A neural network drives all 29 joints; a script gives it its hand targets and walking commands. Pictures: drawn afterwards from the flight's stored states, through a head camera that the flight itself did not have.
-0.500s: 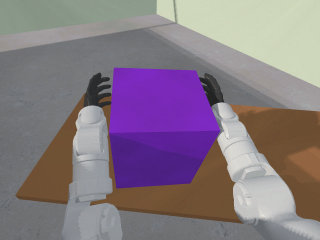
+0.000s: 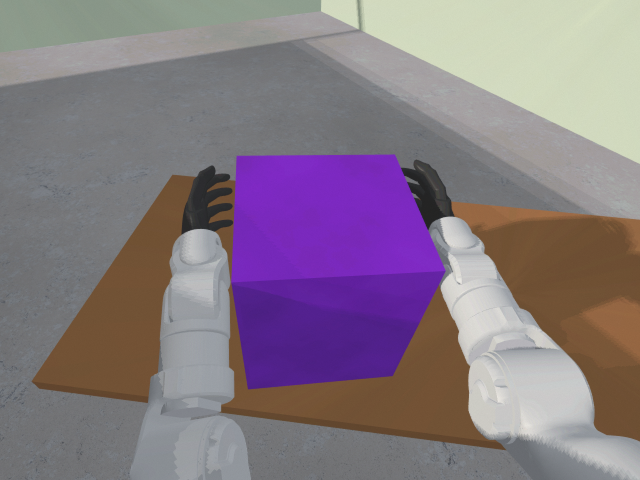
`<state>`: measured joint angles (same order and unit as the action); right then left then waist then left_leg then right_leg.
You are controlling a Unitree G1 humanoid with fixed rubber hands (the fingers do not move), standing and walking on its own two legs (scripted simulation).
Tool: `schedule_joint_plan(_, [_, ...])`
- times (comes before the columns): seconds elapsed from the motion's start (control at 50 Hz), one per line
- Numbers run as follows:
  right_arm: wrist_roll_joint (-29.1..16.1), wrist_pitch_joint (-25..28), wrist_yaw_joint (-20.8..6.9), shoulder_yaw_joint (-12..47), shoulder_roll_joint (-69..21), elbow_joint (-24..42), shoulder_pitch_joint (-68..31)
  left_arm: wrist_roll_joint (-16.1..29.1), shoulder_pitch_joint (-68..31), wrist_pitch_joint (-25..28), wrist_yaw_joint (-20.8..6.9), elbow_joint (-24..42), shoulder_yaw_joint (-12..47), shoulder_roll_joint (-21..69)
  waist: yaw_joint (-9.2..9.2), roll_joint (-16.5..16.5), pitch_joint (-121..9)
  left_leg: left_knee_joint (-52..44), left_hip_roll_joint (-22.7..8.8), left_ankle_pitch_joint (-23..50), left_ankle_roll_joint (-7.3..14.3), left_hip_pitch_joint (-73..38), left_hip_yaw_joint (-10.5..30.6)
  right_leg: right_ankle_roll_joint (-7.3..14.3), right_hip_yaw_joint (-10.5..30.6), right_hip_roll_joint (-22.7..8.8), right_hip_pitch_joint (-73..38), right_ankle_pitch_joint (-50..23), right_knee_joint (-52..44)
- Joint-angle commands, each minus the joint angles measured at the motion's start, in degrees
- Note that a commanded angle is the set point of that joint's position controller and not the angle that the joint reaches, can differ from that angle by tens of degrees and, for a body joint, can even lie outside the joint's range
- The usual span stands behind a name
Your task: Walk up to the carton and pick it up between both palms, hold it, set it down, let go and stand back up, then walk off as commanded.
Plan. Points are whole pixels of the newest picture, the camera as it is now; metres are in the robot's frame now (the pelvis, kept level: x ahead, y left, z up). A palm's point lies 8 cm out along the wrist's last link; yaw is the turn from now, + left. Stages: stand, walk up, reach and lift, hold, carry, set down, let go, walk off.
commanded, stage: set down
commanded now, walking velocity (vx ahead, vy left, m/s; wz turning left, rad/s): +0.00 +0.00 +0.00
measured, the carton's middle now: (320, 273) +0.37 +0.03 +0.07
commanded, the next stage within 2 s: none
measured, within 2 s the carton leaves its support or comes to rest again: rests again in 1.10 s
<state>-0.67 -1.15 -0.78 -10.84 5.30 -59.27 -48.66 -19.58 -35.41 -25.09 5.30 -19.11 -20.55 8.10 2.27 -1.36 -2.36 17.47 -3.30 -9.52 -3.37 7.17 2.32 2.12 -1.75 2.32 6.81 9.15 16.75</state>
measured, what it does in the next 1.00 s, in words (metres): stands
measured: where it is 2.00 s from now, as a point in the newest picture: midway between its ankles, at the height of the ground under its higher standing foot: outside the picture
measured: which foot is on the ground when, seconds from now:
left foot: down 0.00-1.00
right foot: down 0.00-1.00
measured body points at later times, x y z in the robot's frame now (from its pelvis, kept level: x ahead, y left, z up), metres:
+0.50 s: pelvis +0.00 +0.00 +0.00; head +0.01 +0.00 +0.45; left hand +0.38 +0.18 +0.12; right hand +0.44 -0.12 +0.11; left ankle +0.00 +0.16 -0.75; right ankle +0.00 -0.09 -0.75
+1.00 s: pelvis +0.00 +0.00 +0.00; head +0.01 +0.00 +0.45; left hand +0.37 +0.18 +0.11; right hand +0.43 -0.12 +0.11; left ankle +0.00 +0.16 -0.75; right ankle +0.00 -0.09 -0.75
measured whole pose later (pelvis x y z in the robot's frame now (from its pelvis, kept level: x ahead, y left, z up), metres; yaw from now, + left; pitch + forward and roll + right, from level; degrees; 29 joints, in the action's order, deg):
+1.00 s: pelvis +0.00 +0.00 +0.00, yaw -1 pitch +3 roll +0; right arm 6.4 7.3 -2.7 -14.6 4.8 -61.2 -44.9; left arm -19.1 -30.6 -11.4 7.1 -25.3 -22.0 10.7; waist 4.8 -0.1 -4.0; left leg 17.2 -3.6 -9.3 -3.3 11.1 1.3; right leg 2.0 -0.9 2.5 10.9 8.2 15.9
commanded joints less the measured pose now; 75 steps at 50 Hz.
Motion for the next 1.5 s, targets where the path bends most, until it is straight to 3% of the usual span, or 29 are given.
schedule_joint_plan(0.0, [0.6, 4.4, -6.0, 10.3, -23.7, 12.4, -36.0, 4.1, -31.1, 3.7, -4.4, 2.6, 19.5, 23.8, 1.24, 0.5, -22.6, 0.1, 3.6, 17.2, 1.4, -4.7, -6.4, -3.4, -3.8, 0.1, -7.0, -18.1, 0.5])
schedule_joint_plan(0.2, [2.8, 5.7, -5.9, 9.4, -25.7, 8.7, -33.5, 3.8, -30.0, 7.2, -4.6, -0.6, 16.4, 23.8, 2.25, -1.4, -23.1, -0.6, 4.4, 15.2, 2.3, 0.3, -7.6, -5.0, -2.1, -1.1, -12.1, -25.3, 1.7])
schedule_joint_plan(0.22, [3.9, 5.6, -5.9, 8.2, -24.7, 7.8, -33.0, 3.2, -30.2, 7.5, -4.2, -1.7, 16.5, 24.0, 0.69, -0.7, -23.2, -1.2, 3.9, 15.1, 2.2, -0.7, -7.0, -4.7, -2.4, -1.3, -11.5, -23.5, 0.9])
schedule_joint_plan(0.26, [4.3, 6.3, -6.0, 7.9, -24.6, 9.0, -33.2, 3.4, -30.4, 8.4, -4.2, -2.2, 16.8, 24.4, 1.71, -2.4, -22.7, -1.5, 3.5, 14.8, 2.2, -1.0, -7.3, -4.8, -3.1, -0.2, -9.8, -21.5, 0.9])
schedule_joint_plan(0.42, [6.4, 8.7, -6.8, 6.4, -24.9, 7.3, -31.3, 3.9, -29.3, 11.2, -3.1, -1.5, 19.2, 26.8, 1.12, 1.3, -26.4, 0.9, 3.3, 21.5, 0.5, -4.0, -7.4, -3.1, -3.9, 0.3, -7.7, -23.1, 0.9])
schedule_joint_plan(0.44, [5.8, 9.1, -6.9, 7.8, -25.8, 7.6, -31.4, 3.6, -29.2, 11.8, -2.8, -1.1, 18.8, 25.8, 2.43, 0.3, -28.4, 1.0, 3.4, 21.4, 0.9, -2.6, -7.7, -3.3, -3.3, 0.1, -9.0, -24.3, 1.3])
schedule_joint_plan(0.48, [6.2, 8.9, -7.0, 6.3, -24.0, 5.9, -29.9, 3.5, -28.5, 11.9, -3.0, -2.3, 18.7, 25.7, 1.42, 1.4, -24.3, 0.3, 3.1, 19.5, 0.5, -2.7, -7.5, -2.9, -3.4, 0.2, -7.7, -22.6, 0.6])
schedule_joint_plan(0.56, [5.8, 8.9, -6.8, 8.0, -23.5, 7.0, -31.2, 3.1, -25.7, 11.8, -2.5, -3.2, 17.8, 25.9, 3.53, -1.2, -22.5, -0.2, 3.4, 19.4, 1.1, -1.4, -7.8, -3.2, -3.3, 0.7, -8.6, -21.8, 0.1])
schedule_joint_plan(0.58, [5.7, 9.8, -6.8, 7.9, -24.1, 7.6, -30.9, 3.6, -27.3, 12.7, -2.4, -1.1, 19.0, 26.7, 2.1, 0.2, -24.6, 0.2, 3.1, 20.4, 0.8, -2.5, -7.4, -3.1, -3.6, 0.4, -8.0, -22.6, 1.0])
schedule_joint_plan(0.64, [6.4, 9.9, -6.6, 7.7, -25.0, 6.1, -29.2, 3.6, -27.0, 13.5, -2.4, -2.5, 19.1, 27.0, 1.92, -0.9, -25.1, 0.9, 3.1, 21.7, 0.7, -2.0, -7.6, -3.0, -3.0, 0.2, -8.2, -24.2, 0.7])
schedule_joint_plan(0.74, [6.8, 10.5, -7.1, 6.2, -24.6, 5.7, -26.5, 2.5, -24.9, 14.2, -2.1, -2.7, 18.5, 27.3, 1.58, 2.2, -24.1, 1.3, 2.8, 21.9, 0.3, -3.3, -7.6, -2.6, -3.1, 0.1, -6.5, -22.9, 0.7])
schedule_joint_plan(0.76, [7.4, 11.0, -7.0, 6.9, -25.0, 7.1, -27.6, 1.6, -26.2, 14.7, -2.1, -2.5, 17.8, 27.0, 2.83, 1.1, -26.3, 0.8, 2.8, 20.5, 0.4, -2.4, -8.3, -2.7, -3.3, 0.2, -7.5, -22.6, 0.8])
schedule_joint_plan(0.84, [7.2, 11.3, -7.0, 7.8, -24.4, 7.2, -25.2, 2.1, -21.5, 14.5, -2.8, -3.9, 18.3, 27.3, 2.14, -0.3, -23.5, 1.0, 2.9, 22.2, 0.8, -1.8, -7.8, -3.0, -3.4, 0.3, -9.2, -26.2, 1.4])
schedule_joint_plan(0.94, [8.4, 11.6, -7.4, 5.6, -23.5, 5.2, -26.2, 1.5, -25.6, 15.5, -2.3, -3.7, 17.2, 26.6, 2.57, 1.3, -22.9, 0.2, 2.8, 19.9, 0.6, -1.6, -8.6, -2.2, -3.6, 0.5, -7.1, -19.4, 0.0])
schedule_joint_plan(0.96, [8.7, 11.2, -7.4, 4.3, -22.8, 4.5, -25.1, 1.7, -26.2, 15.5, -2.6, -4.1, 17.3, 26.1, 1.27, 1.8, -20.0, -0.2, 2.8, 18.0, 0.5, -1.3, -8.2, -1.8, -3.6, 0.4, -6.6, -17.4, 0.0])
schedule_joint_plan(1.0, [9.4, 10.7, -7.1, 4.0, -22.8, 4.3, -25.4, 1.1, -25.7, 15.4, -3.0, -6.9, 15.0, 24.0, 2.62, -1.8, -17.1, -1.5, 3.1, 13.7, 1.4, 1.1, -8.7, -2.9, -3.1, 0.1, -8.0, -16.1, -0.5])
schedule_joint_plan(1.02, [10.6, 10.5, -7.1, 2.7, -22.5, 4.1, -25.6, 1.8, -26.2, 15.3, -3.4, -8.1, 14.7, 24.3, 0.82, -2.7, -17.3, -1.9, 3.1, 12.2, 1.7, 1.6, -8.6, -2.8, -2.8, 0.0, -7.3, -14.7, -0.7])
schedule_joint_plan(1.08, [10.9, 10.4, -7.9, 1.7, -23.7, 5.8, -25.3, 0.4, -24.8, 15.1, -3.4, -8.1, 12.5, 24.6, 3.14, -0.7, -17.8, -3.0, 3.3, 9.7, 2.4, 3.4, -9.2, -3.0, -2.5, -0.6, -8.1, -12.9, -0.4])
schedule_joint_plan(1.1, [11.6, 10.0, -8.5, 0.4, -24.1, 3.4, -24.0, 0.1, -24.9, 15.4, -3.6, -9.0, 12.2, 24.7, 2.18, -0.1, -17.6, -2.8, 3.1, 9.4, 2.3, 2.3, -9.1, -2.9, -3.1, -0.3, -5.6, -10.8, -0.6])
schedule_joint_plan(1.16, [12.1, 11.0, -8.7, 1.1, -24.2, 5.1, -22.0, -0.6, -22.5, 16.4, -3.2, -7.4, 11.5, 25.6, 2.77, 0.3, -21.7, -1.4, 2.9, 15.6, 1.6, 0.4, -9.0, -3.2, -3.7, -0.1, -8.1, -17.6, 0.8])
schedule_joint_plan(1.2, [12.2, 11.3, -8.7, 1.9, -24.4, 5.6, -22.4, -1.1, -22.6, 16.3, -3.5, -8.0, 11.4, 25.0, 3.28, -0.2, -20.7, -2.0, 3.3, 13.2, 1.7, 2.4, -9.4, -2.9, -3.0, -0.3, -9.6, -17.0, 0.5])
schedule_joint_plan(1.22, [12.7, 11.1, -8.9, 0.5, -25.2, 4.7, -21.8, -0.6, -25.0, 16.7, -3.7, -7.7, 11.8, 24.9, 1.96, 0.7, -20.1, -2.1, 3.6, 11.8, 2.0, 3.0, -9.3, -3.1, -2.8, -0.6, -8.4, -15.8, 0.6])
schedule_joint_plan(1.24, [12.6, 11.0, -8.8, 0.8, -25.2, 5.4, -22.5, -1.0, -24.1, 16.6, -4.0, -8.5, 10.7, 24.3, 2.94, -0.8, -19.4, -2.3, 3.2, 11.8, 2.5, 2.4, -9.6, -3.5, -2.9, -0.6, -9.1, -16.4, 0.6])
schedule_joint_plan(1.26, [13.4, 11.1, -8.7, -0.1, -24.7, 4.6, -21.7, -1.1, -23.6, 16.6, -4.0, -7.5, 11.7, 25.0, 1.32, 0.5, -19.5, -2.1, 3.4, 12.3, 2.2, 2.5, -9.1, -3.3, -2.9, -0.8, -8.7, -16.9, 0.7])
schedule_joint_plan(1.3, [13.0, 11.6, -8.9, 1.0, -25.5, 5.7, -21.5, -1.4, -23.1, 17.0, -3.7, -8.1, 11.2, 25.1, 3.05, -0.4, -19.3, -1.7, 3.3, 14.0, 2.1, 1.5, -9.2, -3.3, -2.9, -0.3, -7.9, -18.2, 0.8])
schedule_joint_plan(1.36, [14.1, 11.3, -9.2, -1.1, -24.5, 2.9, -19.9, -1.4, -23.3, 16.9, -3.8, -8.7, 10.9, 25.2, 1.78, 0.4, -18.5, -1.7, 3.1, 12.9, 2.1, 0.8, -8.8, -2.4, -3.1, -0.4, -6.3, -13.2, -0.2])
schedule_joint_plan(1.42, [13.9, 11.8, -9.6, 0.3, -25.4, 3.9, -20.2, -2.2, -21.8, 17.4, -3.6, -9.1, 9.9, 26.1, 3.07, -0.2, -16.0, -1.3, 2.9, 14.7, 2.0, 0.4, -9.1, -2.5, -3.4, 0.1, -5.7, -15.0, 0.1])
schedule_joint_plan(1.44, [14.6, 12.0, -9.4, -0.8, -24.4, 3.3, -20.1, -1.3, -22.8, 17.7, -3.7, -8.8, 11.4, 25.8, 1.48, -1.6, -18.6, -0.7, 2.9, 16.1, 1.6, -0.5, -9.2, -2.4, -3.7, 0.5, -6.0, -15.7, 0.1])
schedule_joint_plan(1.48, [14.4, 12.3, -9.4, -0.4, -24.5, 2.9, -19.7, -2.0, -21.2, 17.8, -3.5, -8.9, 11.2, 26.2, 1.86, -0.9, -18.9, -0.8, 3.3, 17.6, 1.5, -0.3, -9.2, -2.3, -3.7, 0.3, -6.3, -18.0, 0.2])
